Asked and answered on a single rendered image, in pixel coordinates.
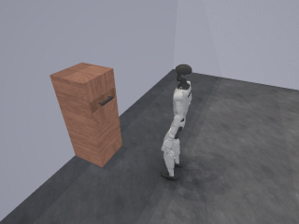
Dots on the robot right thigh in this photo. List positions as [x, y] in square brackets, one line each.
[176, 141]

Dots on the cabinet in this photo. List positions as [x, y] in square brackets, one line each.
[95, 137]

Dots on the handle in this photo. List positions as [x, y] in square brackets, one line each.
[107, 100]

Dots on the left robot upper arm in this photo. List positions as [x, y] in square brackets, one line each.
[178, 99]

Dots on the robot left forearm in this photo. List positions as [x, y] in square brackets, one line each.
[175, 126]

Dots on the left robot hand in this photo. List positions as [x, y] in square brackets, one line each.
[167, 143]

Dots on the left robot foot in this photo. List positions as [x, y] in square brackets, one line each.
[168, 176]

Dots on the drawer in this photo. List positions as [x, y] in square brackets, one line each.
[95, 103]

